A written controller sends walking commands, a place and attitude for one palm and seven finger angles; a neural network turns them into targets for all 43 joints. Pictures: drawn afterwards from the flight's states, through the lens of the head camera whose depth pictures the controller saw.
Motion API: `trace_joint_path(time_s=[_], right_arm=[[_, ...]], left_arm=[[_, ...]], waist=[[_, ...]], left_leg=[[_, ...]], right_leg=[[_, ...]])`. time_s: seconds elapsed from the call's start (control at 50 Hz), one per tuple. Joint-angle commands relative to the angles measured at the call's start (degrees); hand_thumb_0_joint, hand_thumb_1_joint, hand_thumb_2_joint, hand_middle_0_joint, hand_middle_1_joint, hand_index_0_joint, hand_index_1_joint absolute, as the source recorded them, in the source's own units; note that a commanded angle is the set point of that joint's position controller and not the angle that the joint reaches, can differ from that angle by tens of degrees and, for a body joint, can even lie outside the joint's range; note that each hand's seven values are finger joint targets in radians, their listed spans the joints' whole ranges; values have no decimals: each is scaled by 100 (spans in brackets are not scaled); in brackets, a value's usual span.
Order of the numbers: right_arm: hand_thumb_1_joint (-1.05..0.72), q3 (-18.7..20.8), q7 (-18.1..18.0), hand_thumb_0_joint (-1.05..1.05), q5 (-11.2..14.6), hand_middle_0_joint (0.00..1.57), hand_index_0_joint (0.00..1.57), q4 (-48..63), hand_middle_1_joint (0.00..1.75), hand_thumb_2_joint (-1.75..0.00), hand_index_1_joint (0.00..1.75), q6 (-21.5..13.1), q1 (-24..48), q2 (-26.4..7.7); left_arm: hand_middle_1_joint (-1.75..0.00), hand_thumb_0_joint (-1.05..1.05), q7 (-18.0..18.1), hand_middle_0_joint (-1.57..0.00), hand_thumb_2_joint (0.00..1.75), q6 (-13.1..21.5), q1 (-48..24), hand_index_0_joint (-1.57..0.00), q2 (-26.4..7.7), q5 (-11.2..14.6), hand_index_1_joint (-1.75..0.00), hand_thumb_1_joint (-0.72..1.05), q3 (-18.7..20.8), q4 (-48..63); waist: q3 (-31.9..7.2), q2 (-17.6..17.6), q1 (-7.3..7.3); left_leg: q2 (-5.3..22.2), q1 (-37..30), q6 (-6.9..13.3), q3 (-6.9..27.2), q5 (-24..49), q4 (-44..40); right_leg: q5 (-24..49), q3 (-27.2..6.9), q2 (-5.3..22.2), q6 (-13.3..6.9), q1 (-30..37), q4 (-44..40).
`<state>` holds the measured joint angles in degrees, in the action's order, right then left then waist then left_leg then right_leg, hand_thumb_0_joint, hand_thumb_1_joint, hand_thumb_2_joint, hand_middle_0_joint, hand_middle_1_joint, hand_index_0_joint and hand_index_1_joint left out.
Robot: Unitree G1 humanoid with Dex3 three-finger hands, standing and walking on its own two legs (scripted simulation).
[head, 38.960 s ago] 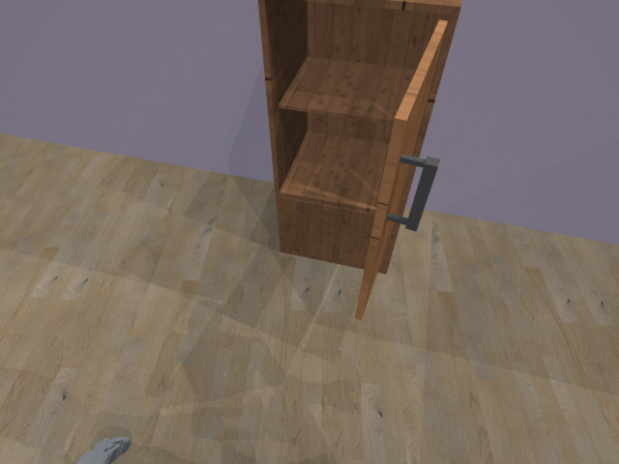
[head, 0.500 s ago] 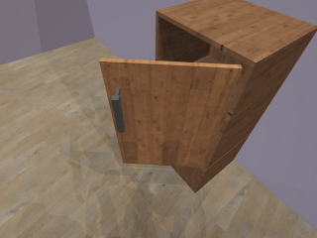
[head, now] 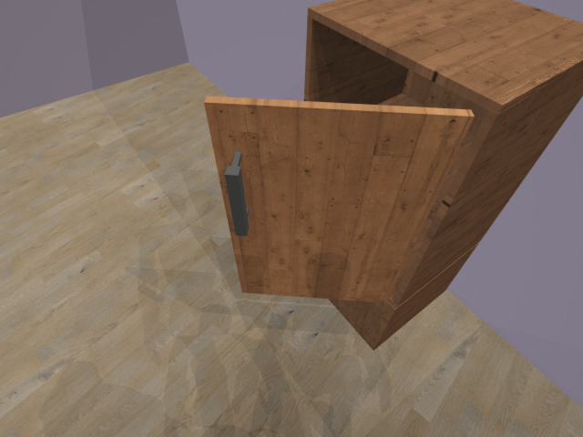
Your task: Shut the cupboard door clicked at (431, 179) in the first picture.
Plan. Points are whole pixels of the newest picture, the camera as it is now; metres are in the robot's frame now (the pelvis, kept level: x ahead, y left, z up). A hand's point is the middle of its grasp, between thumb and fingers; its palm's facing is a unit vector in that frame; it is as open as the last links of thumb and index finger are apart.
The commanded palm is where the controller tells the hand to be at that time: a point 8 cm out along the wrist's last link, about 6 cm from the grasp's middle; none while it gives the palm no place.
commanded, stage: look again from close up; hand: left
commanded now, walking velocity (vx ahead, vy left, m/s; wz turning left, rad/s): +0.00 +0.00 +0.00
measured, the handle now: (240, 195) +0.50 +0.13 +0.01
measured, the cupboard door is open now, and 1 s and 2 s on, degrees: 49 49 49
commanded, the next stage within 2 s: shuffle to correct the standing spot in 0.38 s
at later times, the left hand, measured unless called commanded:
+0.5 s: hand out of the picture -0.01 +0.27 -0.17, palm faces -0.01 -0.97 -0.23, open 7.4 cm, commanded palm none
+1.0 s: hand out of the picture -0.04 +0.19 -0.17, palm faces -0.03 -0.99 -0.16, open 7.4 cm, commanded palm none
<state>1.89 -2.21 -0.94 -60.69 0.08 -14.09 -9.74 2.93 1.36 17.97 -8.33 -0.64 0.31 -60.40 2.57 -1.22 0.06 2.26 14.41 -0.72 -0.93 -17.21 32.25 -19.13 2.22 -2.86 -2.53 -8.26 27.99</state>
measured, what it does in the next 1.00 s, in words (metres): steps on the spot: right foot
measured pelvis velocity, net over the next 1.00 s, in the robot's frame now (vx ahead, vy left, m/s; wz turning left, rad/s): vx -0.05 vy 0.02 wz -0.07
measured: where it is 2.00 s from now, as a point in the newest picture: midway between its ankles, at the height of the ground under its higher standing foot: outside the picture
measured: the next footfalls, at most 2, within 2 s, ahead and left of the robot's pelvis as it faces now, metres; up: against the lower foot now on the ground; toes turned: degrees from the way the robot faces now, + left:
right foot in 0.90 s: +0.00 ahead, -0.11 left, +0.00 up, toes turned -8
left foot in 1.16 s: +0.03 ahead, +0.10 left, +0.00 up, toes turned +5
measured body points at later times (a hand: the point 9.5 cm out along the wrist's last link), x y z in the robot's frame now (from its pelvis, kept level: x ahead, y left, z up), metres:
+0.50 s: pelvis -0.04 +0.07 +0.00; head -0.04 +0.09 +0.45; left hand -0.01 +0.32 -0.15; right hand +0.03 -0.18 -0.13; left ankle +0.00 +0.12 -0.73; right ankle -0.05 -0.09 -0.73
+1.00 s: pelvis -0.05 +0.02 +0.00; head -0.04 +0.03 +0.45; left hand -0.03 +0.24 -0.16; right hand -0.09 -0.22 -0.15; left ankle -0.02 +0.11 -0.69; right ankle -0.04 -0.10 -0.73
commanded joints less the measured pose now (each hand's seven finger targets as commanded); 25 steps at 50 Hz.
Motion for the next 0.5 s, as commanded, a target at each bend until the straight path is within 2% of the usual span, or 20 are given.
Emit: trace_joint_path(time_s=[0.0,0.02,0.04,0.1,0.12,0.18,0.22,0.28,0.32,0.4,0.48], right_arm=[[-90,177,5,0,11,20,20,428,30,-90,30,-125,-15,-580],[-90,130,29,0,-2,20,20,399,30,-90,30,-138,-74,-529],[-90,145,30,0,1,20,20,399,30,-90,30,-152,-53,-623],[-90,166,27,0,-4,20,20,474,30,-90,30,-165,130,-892],[-90,129,38,0,-15,20,20,477,30,-90,30,-171,190,-832],[-90,123,52,0,-17,20,20,563,30,-90,30,-185,343,-984],[-90,103,67,0,-19,20,20,570,30,-90,30,-204,391,-1011],[-90,102,89,0,-17,20,20,589,30,-90,30,-194,484,-1079],[-90,98,108,0,-13,20,20,586,30,-90,30,-196,503,-1103],[-90,99,133,0,-8,20,20,544,30,-90,30,-159,505,-1137],[-90,72,140,0,-9,20,20,419,30,-90,30,-138,354,-1035]], left_arm=[[-30,0,41,-20,90,59,109,-20,-922,-57,-30,90,191,441],[-30,0,43,-20,90,53,100,-20,-836,-58,-30,90,144,473],[-30,0,35,-20,90,28,107,-20,-853,-55,-30,90,138,507],[-30,0,17,-20,90,-34,84,-20,-973,-65,-30,90,163,565],[-30,0,15,-20,90,-50,156,-20,-891,-65,-30,90,126,533],[-30,0,-18,-20,90,-62,69,-20,-1020,-61,-30,90,132,569],[-30,0,-32,-20,90,-70,32,-20,-1034,-65,-30,90,114,590],[-30,0,-57,-20,90,-96,-29,-20,-1076,-66,-30,90,98,584],[-30,0,-69,-20,90,-96,-39,-20,-1099,-80,-30,90,81,574],[-30,0,-86,-20,90,-125,-2,-20,-1090,-89,-30,90,50,515],[-30,0,-91,-20,90,-143,173,-20,-941,-92,-30,90,6,393]], waist=[[-116,655,78],[-249,397,70],[-206,163,62],[8,-94,-21],[25,-199,-79],[-80,-24,-63],[-216,-193,-94],[-108,-48,-77],[-141,-99,-89],[95,-13,-80],[-52,-94,-67]], left_leg=[[88,-68,243,172,967,-96],[179,-337,273,189,1416,-242],[263,-456,316,293,1740,-258],[442,-281,453,562,1936,-516],[477,-252,488,575,1963,-591],[460,-252,503,650,1592,-762],[494,-309,527,713,1532,-923],[499,-183,513,801,770,-1202],[513,-177,509,821,583,-1341],[521,106,471,930,-355,-1700],[576,46,457,1018,-848,-1934]], right_leg=[[2798,-943,1116,-196,-334,-310],[2683,-801,981,-122,-384,-200],[2322,-680,861,-50,-542,-120],[1332,-548,679,30,-671,-98],[1157,-519,664,54,-610,-168],[951,-529,656,79,-569,-179],[858,-474,663,109,-460,-199],[628,-472,677,151,-521,-250],[651,-432,700,170,-466,-277],[460,-425,716,194,-512,-317],[329,-341,695,224,-469,-296]])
